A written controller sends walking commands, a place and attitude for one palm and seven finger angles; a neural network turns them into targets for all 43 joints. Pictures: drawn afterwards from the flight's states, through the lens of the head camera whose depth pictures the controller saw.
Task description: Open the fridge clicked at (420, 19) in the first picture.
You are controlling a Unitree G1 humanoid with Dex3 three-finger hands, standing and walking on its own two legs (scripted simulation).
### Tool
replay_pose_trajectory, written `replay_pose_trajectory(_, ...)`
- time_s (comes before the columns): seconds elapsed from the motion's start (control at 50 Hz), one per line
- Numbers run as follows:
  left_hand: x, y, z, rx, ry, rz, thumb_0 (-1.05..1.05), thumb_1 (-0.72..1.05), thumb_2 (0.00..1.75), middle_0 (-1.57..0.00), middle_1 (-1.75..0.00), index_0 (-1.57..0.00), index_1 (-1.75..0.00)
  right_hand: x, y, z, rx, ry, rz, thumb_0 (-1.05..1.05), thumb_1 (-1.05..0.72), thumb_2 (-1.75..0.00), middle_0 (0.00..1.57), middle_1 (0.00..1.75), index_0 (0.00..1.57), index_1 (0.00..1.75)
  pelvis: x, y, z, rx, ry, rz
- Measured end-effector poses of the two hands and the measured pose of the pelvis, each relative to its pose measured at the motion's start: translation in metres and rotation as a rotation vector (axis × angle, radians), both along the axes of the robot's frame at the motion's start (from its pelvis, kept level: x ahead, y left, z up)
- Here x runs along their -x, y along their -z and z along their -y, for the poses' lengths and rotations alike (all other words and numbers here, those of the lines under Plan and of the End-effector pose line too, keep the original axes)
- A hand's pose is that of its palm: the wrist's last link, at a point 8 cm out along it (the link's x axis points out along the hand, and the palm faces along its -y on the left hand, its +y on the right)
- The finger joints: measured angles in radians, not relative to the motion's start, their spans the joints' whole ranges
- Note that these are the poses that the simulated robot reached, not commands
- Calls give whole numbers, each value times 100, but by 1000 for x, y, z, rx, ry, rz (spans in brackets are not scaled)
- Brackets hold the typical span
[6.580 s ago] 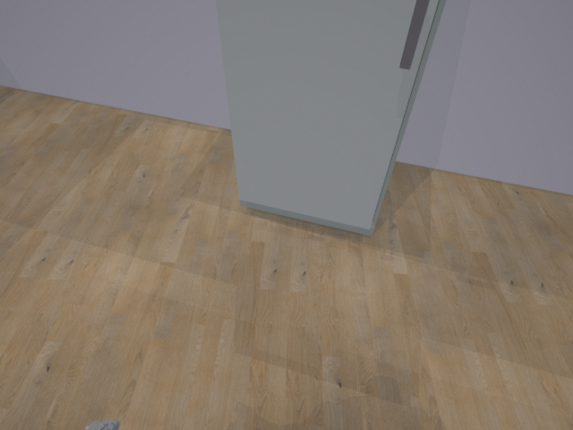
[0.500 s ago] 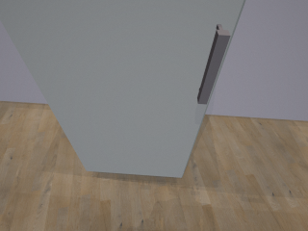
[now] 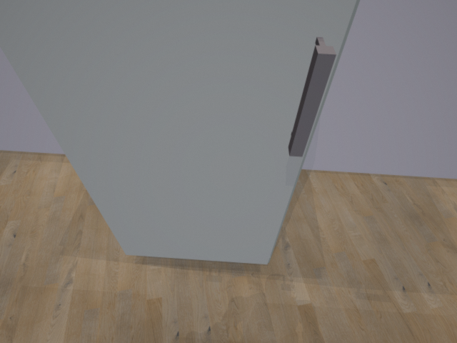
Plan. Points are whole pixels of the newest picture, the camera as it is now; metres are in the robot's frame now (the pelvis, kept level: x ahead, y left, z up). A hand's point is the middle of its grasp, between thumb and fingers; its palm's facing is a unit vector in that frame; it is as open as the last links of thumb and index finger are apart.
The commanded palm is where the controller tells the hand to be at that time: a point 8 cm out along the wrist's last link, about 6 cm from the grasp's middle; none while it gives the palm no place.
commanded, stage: look again from close up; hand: right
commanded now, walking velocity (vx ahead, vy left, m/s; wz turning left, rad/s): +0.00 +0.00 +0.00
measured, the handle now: (306, 102) +0.51 -0.11 +0.17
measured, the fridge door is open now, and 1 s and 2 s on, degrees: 0 0 0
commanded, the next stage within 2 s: raise the hand to about handle height in 0.14 s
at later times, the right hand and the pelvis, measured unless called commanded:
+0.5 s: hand (357, 302) +0.20 -0.19 +0.01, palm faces +0.13 +0.99 -0.05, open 7.8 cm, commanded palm +0.12 -0.25 -0.03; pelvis -0.02 +0.00 -0.03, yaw -1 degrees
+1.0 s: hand (397, 309) +0.18 -0.23 +0.04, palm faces +0.01 +1.00 -0.07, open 10.6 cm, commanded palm +0.14 -0.29 +0.06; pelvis -0.03 +0.00 -0.04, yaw -2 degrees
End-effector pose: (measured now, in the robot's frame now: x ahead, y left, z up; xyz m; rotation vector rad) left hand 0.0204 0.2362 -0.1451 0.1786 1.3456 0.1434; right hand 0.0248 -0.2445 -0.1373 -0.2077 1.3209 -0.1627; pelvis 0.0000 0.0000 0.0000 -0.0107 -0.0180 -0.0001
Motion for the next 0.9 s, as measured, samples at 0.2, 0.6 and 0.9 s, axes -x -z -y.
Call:
replay_pose_trajectory(0.2,-2,-1,0,1,5,-5,0,91,90,-20,-30,-20,-30,3,0,-1,-5,4,-12,1,-91,-90,20,30,20,30,-1,-1,0,-1,3,-3)
replay_pose_trajectory(0.6,-155,-53,-16,-75,139,849,1,91,90,-20,-30,-20,-30,-126,-130,1,-188,-204,1304,1,-68,-81,22,45,22,45,29,54,-5,-3,19,-154)
replay_pose_trajectory(0.9,-128,-34,25,-18,189,756,1,91,90,-20,-30,-20,-30,-121,-168,24,-140,-211,1323,1,-33,-66,24,67,24,67,38,51,-2,-55,59,-111)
